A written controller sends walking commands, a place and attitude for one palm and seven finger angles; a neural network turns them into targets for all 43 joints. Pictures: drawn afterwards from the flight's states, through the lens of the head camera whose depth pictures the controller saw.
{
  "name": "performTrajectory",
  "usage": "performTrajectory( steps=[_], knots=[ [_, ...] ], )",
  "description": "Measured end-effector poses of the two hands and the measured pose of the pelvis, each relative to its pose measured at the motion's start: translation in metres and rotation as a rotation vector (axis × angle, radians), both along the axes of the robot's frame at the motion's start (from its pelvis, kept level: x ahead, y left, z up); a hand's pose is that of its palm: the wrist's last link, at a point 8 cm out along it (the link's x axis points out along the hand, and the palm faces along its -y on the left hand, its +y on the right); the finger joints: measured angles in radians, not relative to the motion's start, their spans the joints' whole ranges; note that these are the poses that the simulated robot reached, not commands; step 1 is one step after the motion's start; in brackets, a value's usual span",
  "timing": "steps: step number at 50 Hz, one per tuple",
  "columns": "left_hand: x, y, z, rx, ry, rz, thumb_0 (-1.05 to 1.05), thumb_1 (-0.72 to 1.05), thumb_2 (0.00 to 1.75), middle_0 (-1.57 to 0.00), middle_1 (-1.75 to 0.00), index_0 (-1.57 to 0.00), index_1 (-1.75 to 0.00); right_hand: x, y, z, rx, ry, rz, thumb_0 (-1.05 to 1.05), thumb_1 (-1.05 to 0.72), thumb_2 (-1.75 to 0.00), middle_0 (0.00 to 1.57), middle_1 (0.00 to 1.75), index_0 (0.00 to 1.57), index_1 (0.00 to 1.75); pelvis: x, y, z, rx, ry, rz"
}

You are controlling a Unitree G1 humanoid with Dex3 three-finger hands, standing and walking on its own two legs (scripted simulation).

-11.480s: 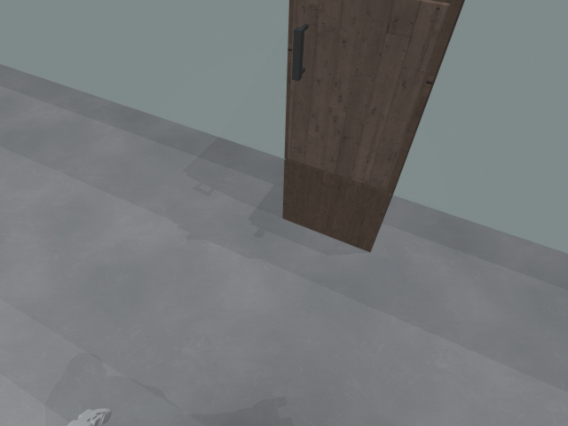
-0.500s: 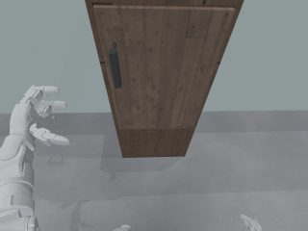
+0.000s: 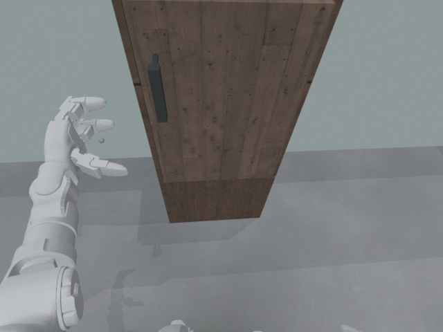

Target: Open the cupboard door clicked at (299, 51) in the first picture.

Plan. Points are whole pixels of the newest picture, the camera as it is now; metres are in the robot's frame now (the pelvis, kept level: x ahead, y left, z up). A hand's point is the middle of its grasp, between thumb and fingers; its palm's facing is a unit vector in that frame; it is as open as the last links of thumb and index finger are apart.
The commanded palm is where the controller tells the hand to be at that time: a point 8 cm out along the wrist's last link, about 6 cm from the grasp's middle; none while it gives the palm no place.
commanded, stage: move the hooked fingers beside the handle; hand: left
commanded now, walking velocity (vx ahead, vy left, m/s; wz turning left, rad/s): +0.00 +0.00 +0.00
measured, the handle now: (159, 89) +0.59 +0.14 +0.08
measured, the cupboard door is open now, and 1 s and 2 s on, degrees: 0 0 0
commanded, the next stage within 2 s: slide the fingers in behind the handle in 1.36 s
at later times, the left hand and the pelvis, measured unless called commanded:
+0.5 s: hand (124, 111) +0.51 +0.20 +0.09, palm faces +0.09 -1.00 +0.00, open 14.0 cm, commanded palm +0.49 +0.24 +0.08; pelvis +0.00 -0.01 -0.02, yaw -1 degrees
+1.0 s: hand (119, 112) +0.52 +0.21 +0.08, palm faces +0.10 -0.99 +0.01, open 14.0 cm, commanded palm +0.49 +0.25 +0.08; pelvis +0.02 -0.01 -0.01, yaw -1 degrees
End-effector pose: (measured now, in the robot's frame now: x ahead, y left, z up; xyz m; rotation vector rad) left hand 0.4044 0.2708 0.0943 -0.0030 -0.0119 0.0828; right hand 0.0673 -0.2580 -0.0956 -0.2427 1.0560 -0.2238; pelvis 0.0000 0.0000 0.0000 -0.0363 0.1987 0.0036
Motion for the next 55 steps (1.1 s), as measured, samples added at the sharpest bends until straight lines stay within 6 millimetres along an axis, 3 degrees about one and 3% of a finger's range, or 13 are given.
performTrajectory(
  steps=[13, 24, 34, 42, 55],
  knots=[
    [0.036, -0.008, -0.001, 0.003, 0.013, 0.008, -0.01, -0.50, 0.30, -0.30, -1.20, -0.30, -1.20, -0.046, -0.012, -0.010, -0.020, 0.151, -0.051, 0.01, -0.91, -0.90, 0.20, 0.30, 0.20, 0.30, -0.004, -0.005, -0.007, -0.006, 0.044, 0.001],
    [0.078, -0.022, -0.005, -0.002, 0.033, 0.009, -0.01, -0.50, 0.30, -0.30, -1.20, -0.30, -1.20, -0.087, -0.019, -0.011, -0.039, 0.274, -0.111, 0.01, -0.91, -0.90, 0.20, 0.30, 0.20, 0.30, -0.003, -0.009, -0.014, -0.011, 0.105, -0.010],
    [0.109, -0.026, -0.009, -0.002, 0.045, 0.013, -0.01, -0.50, 0.30, -0.30, -1.20, -0.30, -1.20, -0.108, -0.013, -0.008, -0.022, 0.359, -0.155, 0.01, -0.91, -0.90, 0.20, 0.30, 0.20, 0.30, 0.006, -0.010, -0.017, -0.014, 0.151, -0.027],
    [0.104, -0.016, -0.014, -0.001, 0.034, 0.020, -0.01, -0.50, 0.30, -0.29, -1.20, -0.30, -1.20, -0.098, -0.006, -0.007, 0.006, 0.373, -0.165, 0.01, -0.91, -0.90, 0.20, 0.30, 0.20, 0.30, 0.019, -0.008, -0.013, -0.013, 0.150, -0.037],
    [0.087, -0.008, -0.017, -0.014, 0.044, 0.013, -0.01, -0.50, 0.30, -0.29, -1.20, -0.30, -1.20, -0.036, -0.011, -0.009, -0.016, 0.243, -0.085, 0.01, -0.91, -0.90, 0.20, 0.30, 0.20, 0.30, 0.022, -0.004, -0.012, -0.021, 0.122, -0.009]
  ],
)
